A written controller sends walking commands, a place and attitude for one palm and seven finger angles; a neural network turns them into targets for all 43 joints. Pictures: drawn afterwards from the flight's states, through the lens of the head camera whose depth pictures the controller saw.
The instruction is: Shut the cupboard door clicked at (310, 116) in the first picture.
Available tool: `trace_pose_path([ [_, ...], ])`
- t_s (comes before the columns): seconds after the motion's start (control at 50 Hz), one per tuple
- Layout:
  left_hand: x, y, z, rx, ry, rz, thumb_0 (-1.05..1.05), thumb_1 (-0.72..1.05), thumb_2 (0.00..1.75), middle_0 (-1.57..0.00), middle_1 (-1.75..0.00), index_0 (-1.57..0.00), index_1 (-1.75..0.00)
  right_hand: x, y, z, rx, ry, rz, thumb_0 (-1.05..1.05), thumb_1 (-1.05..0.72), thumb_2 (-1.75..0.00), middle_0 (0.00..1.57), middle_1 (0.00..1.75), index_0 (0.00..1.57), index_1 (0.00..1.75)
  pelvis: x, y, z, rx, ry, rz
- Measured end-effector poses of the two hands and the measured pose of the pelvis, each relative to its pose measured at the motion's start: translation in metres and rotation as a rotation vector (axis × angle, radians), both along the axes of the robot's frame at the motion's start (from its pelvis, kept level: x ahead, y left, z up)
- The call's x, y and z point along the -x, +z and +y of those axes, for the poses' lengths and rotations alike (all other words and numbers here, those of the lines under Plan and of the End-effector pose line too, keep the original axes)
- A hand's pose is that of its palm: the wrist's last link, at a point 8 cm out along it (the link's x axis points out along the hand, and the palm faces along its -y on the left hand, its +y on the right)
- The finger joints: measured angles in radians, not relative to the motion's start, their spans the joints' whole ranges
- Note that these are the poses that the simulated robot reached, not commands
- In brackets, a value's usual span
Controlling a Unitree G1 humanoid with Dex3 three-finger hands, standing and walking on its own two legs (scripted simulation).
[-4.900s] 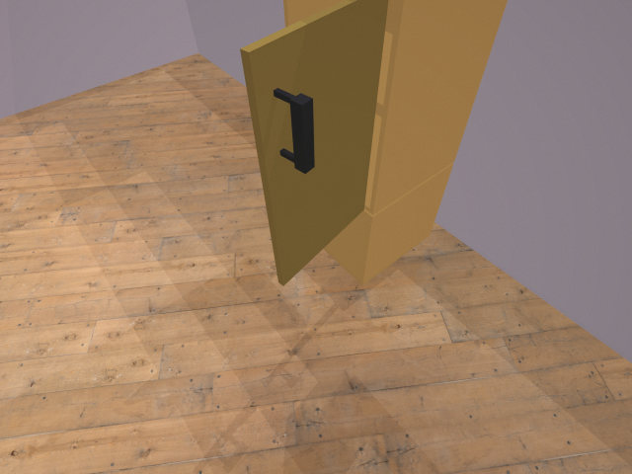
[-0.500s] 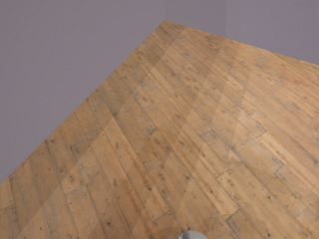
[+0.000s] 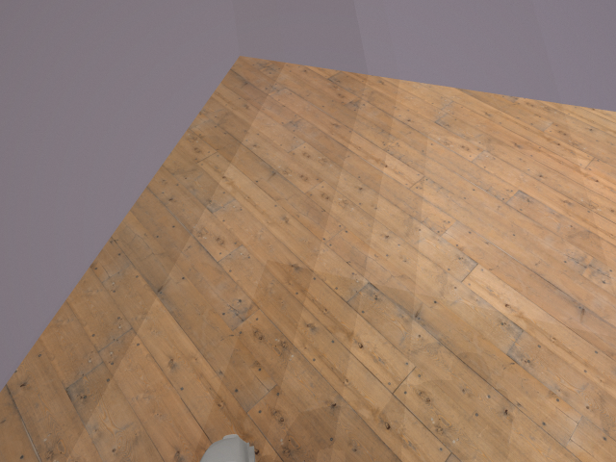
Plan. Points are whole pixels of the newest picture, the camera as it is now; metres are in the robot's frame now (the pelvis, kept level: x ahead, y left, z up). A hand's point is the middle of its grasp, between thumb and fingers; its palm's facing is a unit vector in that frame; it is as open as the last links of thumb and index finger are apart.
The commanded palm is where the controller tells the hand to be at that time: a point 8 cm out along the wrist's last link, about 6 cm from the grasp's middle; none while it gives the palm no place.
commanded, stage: walk around to get in front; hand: left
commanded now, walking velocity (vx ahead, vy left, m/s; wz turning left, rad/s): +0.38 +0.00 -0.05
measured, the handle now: out of the picture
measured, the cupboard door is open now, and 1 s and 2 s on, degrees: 100 100 100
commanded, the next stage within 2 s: walk to a spot facing it in 0.16 s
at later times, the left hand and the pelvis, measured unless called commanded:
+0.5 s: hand (202, 345) +0.32 +0.19 -0.17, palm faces +0.02 -0.98 -0.19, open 7.3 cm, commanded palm none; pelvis +0.22 +0.00 +0.00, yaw +2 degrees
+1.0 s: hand (180, 356) +0.31 +0.23 -0.19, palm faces +0.38 -0.89 -0.25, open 7.3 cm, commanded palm none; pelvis +0.30 +0.00 -0.02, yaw +21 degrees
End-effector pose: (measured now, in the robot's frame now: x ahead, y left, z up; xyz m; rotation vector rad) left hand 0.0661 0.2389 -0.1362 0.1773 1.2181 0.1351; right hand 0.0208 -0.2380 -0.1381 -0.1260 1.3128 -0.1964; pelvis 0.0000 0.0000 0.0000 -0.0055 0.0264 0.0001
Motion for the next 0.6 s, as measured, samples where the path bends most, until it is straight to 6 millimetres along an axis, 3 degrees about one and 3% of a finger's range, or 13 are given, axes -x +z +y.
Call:
trace_pose_path([
  [0.14, 0.003, -0.02, 0.02, 0.025, 0.072, 0.166, -0.01, 0.93, 0.9, -0.2, -0.3, -0.21, -0.3, -0.155, 0.007, 0.021, 0.018, 0.102, -0.186, 0.01, -0.91, -0.9, 0.2, 0.3, 0.2, 0.29, -0.078, -0.01, 0.018, 0.02, -0.015, -0.017],
  [0.18, -0.002, -0.029, 0.025, 0.037, 0.075, 0.221, 0.0, 0.93, 0.9, -0.2, -0.3, -0.2, -0.3, -0.188, 0.005, 0.028, 0.036, 0.111, -0.245, 0.01, -0.91, -0.9, 0.2, 0.3, 0.2, 0.29, -0.1, -0.018, 0.026, 0.019, -0.034, -0.025],
  [0.22, -0.017, -0.03, 0.028, 0.041, 0.058, 0.253, 0.0, 0.92, 0.9, -0.2, -0.3, -0.2, -0.3, -0.205, 0.008, 0.032, 0.042, 0.099, -0.271, 0.0, -0.91, -0.9, 0.2, 0.3, 0.2, 0.29, -0.117, -0.017, 0.03, 0.01, -0.055, -0.032],
  [0.3, -0.076, -0.021, 0.027, 0.053, 0.032, 0.21, 0.01, 0.92, 0.9, -0.2, -0.3, -0.2, -0.3, -0.205, 0.011, 0.038, 0.038, 0.06, -0.207, 0.0, -0.91, -0.89, 0.2, 0.3, 0.2, 0.29, -0.15, -0.006, 0.032, 0.004, -0.063, -0.032],
  [0.38, -0.15, -0.01, 0.016, 0.057, 0.009, 0.098, 0.01, 0.92, 0.9, -0.2, -0.3, -0.2, -0.3, -0.187, 0.011, 0.028, 0.051, 0.01, -0.068, -0.01, -0.94, -0.89, 0.21, 0.3, 0.2, 0.29, -0.18, 0.003, 0.029, 0.01, -0.039, -0.027],
  [0.48, -0.231, -0.003, 0.003, 0.028, -0.001, -0.025, 0.01, 0.93, 0.9, -0.2, -0.3, -0.2, -0.3, -0.164, 0.0, 0.016, 0.014, -0.01, 0.136, 0.0, -0.94, -0.89, 0.2, 0.3, 0.2, 0.29, -0.216, 0.0, 0.01, 0.004, 0.023, -0.024],
  [0.54, -0.268, -0.005, -0.007, 0.002, 0.011, -0.092, 0.01, 0.92, 0.9, -0.2, -0.3, -0.2, -0.3, -0.163, -0.014, 0.005, -0.019, -0.016, 0.226, 0.0, -0.92, -0.89, 0.2, 0.3, 0.2, 0.29, -0.24, -0.012, -0.007, -0.024, 0.061, -0.018],
  [0.6, -0.285, -0.002, -0.015, -0.014, 0.039, -0.124, 0.0, 0.92, 0.9, -0.2, -0.3, -0.2, -0.3, -0.184, -0.021, -0.006, -0.028, 0.01, 0.265, 0.01, -0.92, -0.89, 0.2, 0.3, 0.2, 0.29, -0.252, -0.015, -0.014, -0.015, 0.112, -0.017],
])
